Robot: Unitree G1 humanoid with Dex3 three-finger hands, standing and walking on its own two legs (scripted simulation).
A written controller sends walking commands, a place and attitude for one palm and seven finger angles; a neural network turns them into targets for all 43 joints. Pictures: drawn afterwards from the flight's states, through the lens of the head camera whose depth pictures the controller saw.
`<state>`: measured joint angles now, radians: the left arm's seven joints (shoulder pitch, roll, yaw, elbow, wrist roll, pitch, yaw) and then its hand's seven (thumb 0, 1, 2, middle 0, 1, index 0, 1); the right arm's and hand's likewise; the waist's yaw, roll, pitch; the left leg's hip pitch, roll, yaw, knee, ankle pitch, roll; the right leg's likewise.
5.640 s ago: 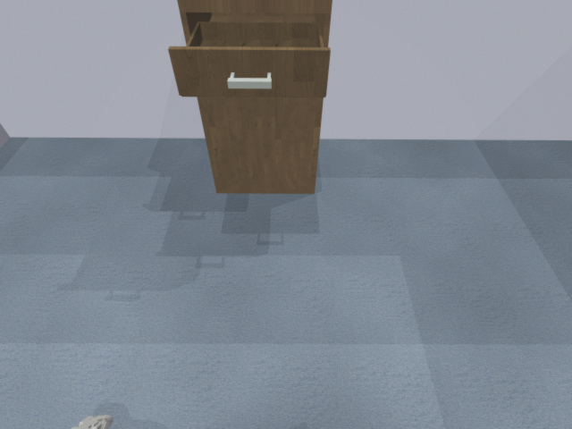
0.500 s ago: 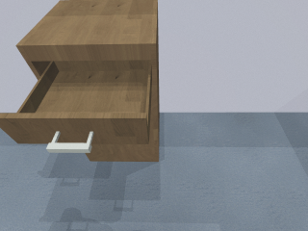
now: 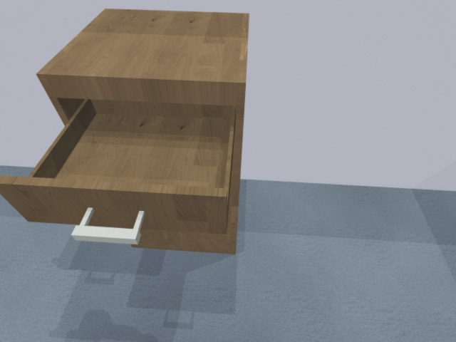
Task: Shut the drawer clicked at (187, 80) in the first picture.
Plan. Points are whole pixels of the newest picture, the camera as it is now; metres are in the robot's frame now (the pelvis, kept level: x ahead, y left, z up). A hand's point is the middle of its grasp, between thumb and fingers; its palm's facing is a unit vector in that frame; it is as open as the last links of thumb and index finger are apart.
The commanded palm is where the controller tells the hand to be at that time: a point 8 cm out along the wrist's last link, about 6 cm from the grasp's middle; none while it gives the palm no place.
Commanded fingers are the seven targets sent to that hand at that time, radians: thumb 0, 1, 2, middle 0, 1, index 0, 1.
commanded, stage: come to a stop and stand still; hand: left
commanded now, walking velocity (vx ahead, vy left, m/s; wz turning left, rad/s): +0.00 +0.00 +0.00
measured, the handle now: (110, 224) +0.32 +0.26 +0.00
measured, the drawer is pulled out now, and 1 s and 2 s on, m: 0.28 0.28 0.28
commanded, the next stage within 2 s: look again from close up in 0.10 s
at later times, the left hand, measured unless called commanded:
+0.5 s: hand out of the picture +0.00 +0.18 -0.17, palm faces +0.05 -0.98 -0.20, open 7.4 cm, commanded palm none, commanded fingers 0.00 0.90 0.90 -0.20 -0.30 -0.20 -0.30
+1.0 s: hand (120, 315) +0.17 +0.20 -0.02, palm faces +0.24 -0.96 -0.16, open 6.9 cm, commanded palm +0.10 +0.23 -0.05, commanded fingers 0.00 0.90 0.90 -0.42 -0.54 -0.42 -0.54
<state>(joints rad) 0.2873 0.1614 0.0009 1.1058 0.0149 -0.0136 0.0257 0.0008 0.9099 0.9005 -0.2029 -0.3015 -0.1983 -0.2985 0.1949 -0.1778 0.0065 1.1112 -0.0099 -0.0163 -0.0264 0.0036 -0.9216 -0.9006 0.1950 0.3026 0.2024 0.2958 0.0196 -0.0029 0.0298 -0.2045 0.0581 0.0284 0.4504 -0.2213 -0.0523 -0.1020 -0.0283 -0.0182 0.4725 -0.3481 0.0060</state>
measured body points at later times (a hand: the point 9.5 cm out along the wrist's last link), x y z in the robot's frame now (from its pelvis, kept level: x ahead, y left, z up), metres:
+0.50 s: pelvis +0.01 +0.00 +0.00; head +0.02 +0.00 +0.45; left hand +0.00 +0.23 -0.16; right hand +0.01 -0.22 -0.16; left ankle +0.01 +0.15 -0.74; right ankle -0.06 -0.12 -0.74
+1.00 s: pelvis -0.01 +0.00 -0.02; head +0.00 -0.02 +0.43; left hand +0.15 +0.25 -0.01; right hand +0.12 -0.25 -0.13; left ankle +0.01 +0.15 -0.74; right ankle -0.06 -0.12 -0.74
